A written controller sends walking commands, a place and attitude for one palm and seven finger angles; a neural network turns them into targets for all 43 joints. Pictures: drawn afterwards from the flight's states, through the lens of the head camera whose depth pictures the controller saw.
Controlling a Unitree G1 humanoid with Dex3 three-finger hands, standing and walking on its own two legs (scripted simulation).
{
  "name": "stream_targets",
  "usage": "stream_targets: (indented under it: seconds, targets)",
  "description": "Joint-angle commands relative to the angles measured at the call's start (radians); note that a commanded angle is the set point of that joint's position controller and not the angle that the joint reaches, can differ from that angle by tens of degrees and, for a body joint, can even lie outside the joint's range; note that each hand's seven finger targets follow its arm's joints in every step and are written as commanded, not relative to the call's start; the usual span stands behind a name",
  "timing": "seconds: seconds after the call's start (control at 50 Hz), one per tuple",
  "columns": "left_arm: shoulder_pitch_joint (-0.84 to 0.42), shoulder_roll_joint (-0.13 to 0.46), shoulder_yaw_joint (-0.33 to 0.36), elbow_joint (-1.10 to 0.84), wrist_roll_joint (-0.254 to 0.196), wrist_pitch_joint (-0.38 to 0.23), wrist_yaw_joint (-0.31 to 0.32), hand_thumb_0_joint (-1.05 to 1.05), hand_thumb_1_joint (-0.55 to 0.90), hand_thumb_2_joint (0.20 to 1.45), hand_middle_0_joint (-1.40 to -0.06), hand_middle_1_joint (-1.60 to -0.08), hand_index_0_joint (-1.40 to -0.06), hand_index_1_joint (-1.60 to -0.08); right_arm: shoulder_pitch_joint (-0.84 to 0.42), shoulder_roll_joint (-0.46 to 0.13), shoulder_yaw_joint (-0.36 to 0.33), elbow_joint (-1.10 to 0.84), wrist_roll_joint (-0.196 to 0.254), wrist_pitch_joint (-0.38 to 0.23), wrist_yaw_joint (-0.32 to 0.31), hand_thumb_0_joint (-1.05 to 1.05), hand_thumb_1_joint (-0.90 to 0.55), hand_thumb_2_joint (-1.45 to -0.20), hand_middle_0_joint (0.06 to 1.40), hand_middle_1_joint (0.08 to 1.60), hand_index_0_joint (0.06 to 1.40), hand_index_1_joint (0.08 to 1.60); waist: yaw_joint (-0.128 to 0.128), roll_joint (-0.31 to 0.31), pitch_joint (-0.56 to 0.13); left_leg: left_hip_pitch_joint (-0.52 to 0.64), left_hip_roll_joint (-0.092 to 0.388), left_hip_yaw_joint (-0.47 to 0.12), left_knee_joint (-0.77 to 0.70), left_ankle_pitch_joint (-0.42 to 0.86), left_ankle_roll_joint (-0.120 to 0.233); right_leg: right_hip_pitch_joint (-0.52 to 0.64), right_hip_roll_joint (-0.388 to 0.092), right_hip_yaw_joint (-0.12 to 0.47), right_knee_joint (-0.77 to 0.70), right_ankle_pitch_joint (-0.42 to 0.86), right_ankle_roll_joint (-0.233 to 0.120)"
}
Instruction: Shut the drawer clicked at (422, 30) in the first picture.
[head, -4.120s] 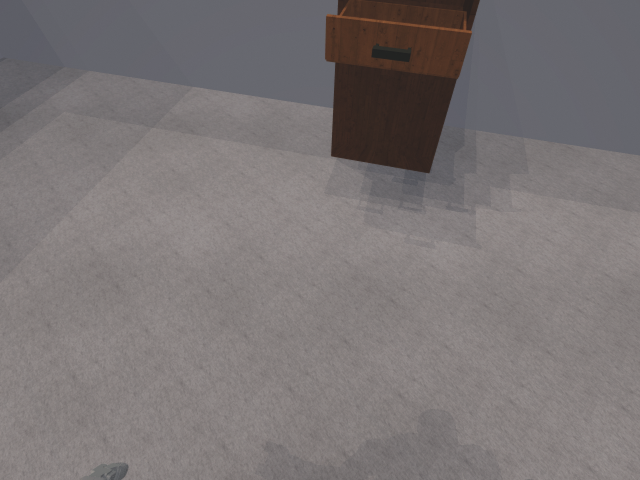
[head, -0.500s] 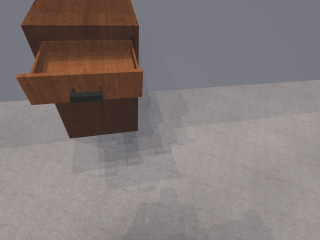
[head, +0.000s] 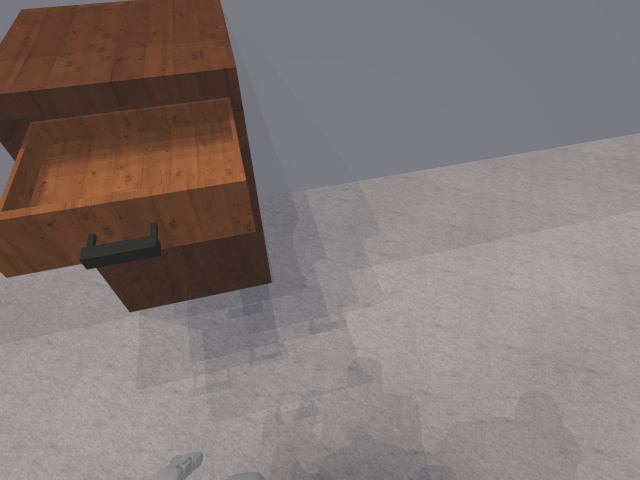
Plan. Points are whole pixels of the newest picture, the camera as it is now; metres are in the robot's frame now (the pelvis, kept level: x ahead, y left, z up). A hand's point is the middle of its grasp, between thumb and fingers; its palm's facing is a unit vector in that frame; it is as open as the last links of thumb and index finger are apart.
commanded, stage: turn to face it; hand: left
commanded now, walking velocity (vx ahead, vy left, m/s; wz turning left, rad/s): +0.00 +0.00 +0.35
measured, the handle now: (122, 242) +0.50 +0.36 -0.06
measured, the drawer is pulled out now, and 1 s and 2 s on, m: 0.29 0.29 0.29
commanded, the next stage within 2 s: take the last steps up to it in 0.28 s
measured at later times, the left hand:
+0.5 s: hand out of the picture +0.00 +0.23 -0.16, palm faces +0.19 -0.95 -0.26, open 7.4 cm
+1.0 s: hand out of the picture -0.04 +0.18 -0.17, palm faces +0.31 -0.94 -0.10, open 7.4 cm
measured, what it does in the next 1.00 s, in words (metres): walks ahead: left foot, then right foot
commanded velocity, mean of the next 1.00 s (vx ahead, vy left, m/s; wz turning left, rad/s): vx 0.19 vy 0.00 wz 0.13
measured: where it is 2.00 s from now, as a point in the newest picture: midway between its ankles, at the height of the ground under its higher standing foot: outside the picture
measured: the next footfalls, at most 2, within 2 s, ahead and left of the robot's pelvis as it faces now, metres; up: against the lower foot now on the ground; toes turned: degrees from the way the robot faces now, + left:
left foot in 0.14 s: +0.06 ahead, +0.13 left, +0.00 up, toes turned +12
right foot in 0.54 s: +0.07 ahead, -0.10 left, +0.00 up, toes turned +4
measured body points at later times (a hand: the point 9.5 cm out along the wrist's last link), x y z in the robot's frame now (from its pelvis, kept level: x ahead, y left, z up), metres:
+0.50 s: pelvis +0.02 +0.02 +0.01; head +0.04 +0.02 +0.46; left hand -0.01 +0.28 -0.14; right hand +0.12 -0.21 -0.14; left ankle +0.02 +0.12 -0.73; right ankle +0.02 -0.11 -0.71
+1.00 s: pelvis +0.09 +0.06 +0.00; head +0.11 +0.09 +0.45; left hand -0.05 +0.23 -0.16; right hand +0.21 -0.15 -0.14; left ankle +0.10 +0.17 -0.73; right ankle +0.04 -0.09 -0.70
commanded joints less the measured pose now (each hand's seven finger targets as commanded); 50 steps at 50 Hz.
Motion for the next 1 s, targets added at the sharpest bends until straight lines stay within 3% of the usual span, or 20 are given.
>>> stream_targets:
  seconds: [0.0,0.08,0.1,0.12,0.14,0.22,0.32,0.38,0.48,0.5,0.52,0.54,0.56,0.64,0.8,0.88,0.9,0.92,0.96,0.98]
  targets:
    - [0.042,0.189,0.051,-0.057,0.018,0.015,0.016,0.000,0.900,0.900,-0.200,-0.300,-0.200,-0.300,0.074,-0.034,-0.004,-0.072,-0.011,0.001,0.010,0.000,-0.900,-0.900,0.200,0.300,0.200,0.300,0.029,-0.166,-0.069,0.046,0.016,0.029,-0.140,0.041,-0.001,-0.026,-0.275,0.135,-0.276,0.004,-0.077]
    - [0.062,0.197,0.053,-0.061,0.007,0.034,0.008,0.000,0.900,0.900,-0.200,-0.300,-0.200,-0.300,0.073,-0.072,-0.009,-0.102,-0.015,-0.011,0.014,0.000,-0.900,-0.900,0.200,0.300,0.200,0.300,0.017,-0.114,-0.069,0.180,-0.015,0.068,-0.474,0.201,0.005,-0.048,-0.229,0.088,-0.136,-0.109,-0.020]
    - [0.067,0.171,0.047,-0.072,-0.002,0.043,0.003,0.000,0.900,0.900,-0.200,-0.300,-0.200,-0.300,0.085,-0.113,-0.016,-0.103,-0.017,-0.017,0.015,0.000,-0.900,-0.900,0.200,0.300,0.200,0.300,0.009,0.014,-0.051,0.211,0.025,-0.017,-0.615,0.220,0.021,-0.108,-0.176,0.062,-0.028,-0.178,0.020]
    - [0.083,0.119,0.040,-0.102,-0.008,0.052,-0.005,0.000,0.900,0.900,-0.200,-0.300,-0.200,-0.300,0.081,-0.201,-0.033,-0.130,-0.026,-0.022,0.011,0.000,-0.900,-0.900,0.200,0.300,0.200,0.300,0.009,0.269,-0.019,0.170,0.215,-0.314,-0.789,0.217,0.106,-0.205,-0.055,0.025,0.146,-0.296,0.088]
    - [0.034,0.115,0.036,-0.130,-0.002,0.053,-0.009,0.000,0.900,0.900,-0.200,-0.300,-0.200,-0.300,0.054,-0.265,-0.044,-0.158,-0.035,-0.022,0.006,0.000,-0.900,-0.900,0.200,0.300,0.200,0.300,-0.007,0.308,0.014,0.073,0.332,-0.483,-0.896,0.189,0.206,-0.210,-0.004,0.089,0.329,-0.382,0.090]
    - [0.106,0.139,0.046,-0.069,0.009,0.046,-0.018,0.000,0.900,0.900,-0.200,-0.300,-0.200,-0.300,-0.101,-0.213,-0.026,-0.183,-0.021,-0.045,-0.017,0.000,-0.900,-0.900,0.200,0.300,0.200,0.300,0.058,0.158,-0.059,0.205,0.196,-0.242,-0.808,0.467,0.184,-0.242,-0.012,0.208,0.533,-0.199,0.096]
    - [0.109,0.130,0.029,-0.054,-0.002,0.046,-0.009,0.000,0.900,0.900,-0.200,-0.300,-0.200,-0.300,-0.048,-0.231,-0.034,-0.159,-0.014,-0.039,-0.018,0.000,-0.900,-0.900,0.200,0.300,0.200,0.300,0.021,0.096,-0.132,0.373,0.192,-0.185,-0.729,0.813,0.215,-0.170,0.016,0.189,0.347,-0.248,0.113]
    - [0.127,0.120,0.022,-0.045,-0.004,0.042,-0.007,0.000,0.900,0.900,-0.200,-0.300,-0.200,-0.300,-0.060,-0.237,-0.033,-0.152,-0.016,-0.031,-0.013,0.000,-0.900,-0.900,0.200,0.300,0.200,0.300,0.018,0.128,-0.132,0.349,0.188,-0.194,-0.736,0.722,0.212,-0.095,0.028,0.182,0.241,-0.257,0.106]
    - [0.272,0.114,0.008,0.024,0.009,0.012,-0.018,0.000,0.900,0.900,-0.200,-0.300,-0.200,-0.300,-0.103,-0.210,-0.029,-0.134,-0.009,-0.031,-0.002,0.000,-0.900,-0.900,0.200,0.300,0.200,0.300,0.073,0.093,-0.099,0.154,0.112,-0.204,-0.712,0.153,0.150,0.172,0.055,0.139,-0.128,-0.090,0.082]
    - [0.306,0.155,0.015,0.038,0.018,0.000,-0.014,0.000,0.900,0.900,-0.200,-0.300,-0.200,-0.300,-0.101,-0.164,-0.023,-0.132,-0.001,-0.033,0.002,0.000,-0.900,-0.900,0.200,0.300,0.200,0.300,0.088,-0.038,-0.056,0.009,0.035,-0.140,-0.592,0.044,0.100,0.269,-0.029,0.247,-0.245,-0.162,0.059]
    - [0.343,0.232,0.030,0.043,0.025,-0.005,-0.009,0.000,0.900,0.900,-0.200,-0.300,-0.200,-0.300,-0.116,-0.104,-0.006,-0.158,0.003,-0.035,0.010,0.000,-0.900,-0.900,0.200,0.300,0.200,0.300,0.107,-0.282,-0.008,-0.169,-0.090,-0.013,-0.390,-0.030,0.043,0.304,-0.231,0.530,-0.387,-0.359,-0.032]
    - [0.374,0.271,0.037,0.033,0.016,-0.005,-0.006,0.000,0.900,0.900,-0.200,-0.300,-0.200,-0.300,-0.194,-0.148,-0.015,-0.192,-0.011,-0.030,0.019,0.000,-0.900,-0.900,0.200,0.300,0.200,0.300,0.145,-0.289,0.042,-0.223,-0.068,-0.047,-0.230,-0.067,0.045,0.201,-0.338,0.659,-0.479,-0.526,-0.105]
    - [0.366,0.243,0.039,0.041,0.014,-0.012,-0.001,0.000,0.900,0.900,-0.200,-0.300,-0.200,-0.300,-0.216,-0.163,-0.024,-0.190,-0.016,-0.024,0.025,0.000,-0.900,-0.900,0.200,0.300,0.200,0.300,0.131,-0.292,0.078,-0.241,-0.046,-0.072,-0.125,-0.006,0.048,0.151,-0.324,0.671,-0.505,-0.556,-0.109]
    - [0.313,0.149,0.015,0.039,0.011,-0.042,-0.006,0.000,0.900,0.900,-0.200,-0.300,-0.200,-0.300,-0.128,-0.122,-0.024,-0.116,-0.019,-0.031,0.038,0.000,-0.900,-0.900,0.200,0.300,0.200,0.300,0.064,-0.144,0.080,-0.194,-0.003,-0.045,-0.061,0.221,0.027,0.144,-0.199,0.359,-0.422,-0.186,-0.058]
    - [0.401,0.163,0.026,0.106,0.017,-0.049,-0.009,0.000,0.900,0.900,-0.200,-0.300,-0.200,-0.300,-0.210,-0.067,-0.012,-0.138,-0.010,-0.053,0.044,0.000,-0.900,-0.900,0.200,0.300,0.200,0.300,0.106,-0.155,0.056,-0.089,-0.010,0.037,-0.364,0.188,0.029,0.192,-0.210,0.285,-0.384,-0.062,-0.096]
    - [0.371,0.144,0.032,0.117,0.007,-0.035,-0.011,0.000,0.900,0.900,-0.200,-0.300,-0.200,-0.300,-0.052,-0.087,-0.012,-0.083,-0.013,-0.082,0.027,0.000,-0.900,-0.900,0.200,0.300,0.200,0.300,0.039,-0.088,-0.014,0.262,-0.052,0.091,-0.624,0.271,0.042,0.082,-0.133,0.200,-0.187,-0.029,-0.048]
    - [0.370,0.108,0.025,0.111,0.004,-0.032,-0.016,0.000,0.900,0.900,-0.200,-0.300,-0.200,-0.300,0.072,-0.150,-0.026,-0.045,-0.016,-0.091,0.015,0.000,-0.900,-0.900,0.200,0.300,0.200,0.300,-0.013,0.061,-0.077,0.449,0.030,-0.019,-0.673,0.235,0.070,-0.021,-0.075,0.148,0.013,-0.036,-0.015]
    - [0.359,0.054,0.017,0.082,-0.002,-0.032,-0.023,0.000,0.900,0.900,-0.200,-0.300,-0.200,-0.300,0.192,-0.250,-0.051,-0.020,-0.024,-0.094,0.002,0.000,-0.900,-0.900,0.200,0.300,0.200,0.300,-0.047,0.279,-0.133,0.559,0.271,-0.343,-0.779,0.174,0.157,-0.206,0.028,0.059,0.271,-0.268,0.032]
    - [0.237,0.072,0.017,0.030,0.013,-0.025,-0.018,0.000,0.900,0.900,-0.200,-0.300,-0.200,-0.300,0.203,-0.264,-0.051,-0.017,-0.021,-0.081,-0.010,0.000,-0.900,-0.900,0.200,0.300,0.200,0.300,-0.059,0.249,-0.061,0.432,0.360,-0.473,-0.895,-0.008,0.239,-0.338,0.017,0.170,0.580,-0.374,0.014]
    - [0.204,0.076,0.023,0.036,0.012,-0.023,-0.025,0.000,0.900,0.900,-0.200,-0.300,-0.200,-0.300,0.134,-0.211,-0.040,-0.032,-0.019,-0.081,-0.012,0.000,-0.900,-0.900,0.200,0.300,0.200,0.300,-0.038,0.175,0.012,0.344,0.331,-0.412,-0.912,-0.015,0.237,-0.362,-0.020,0.198,0.628,-0.286,0.012]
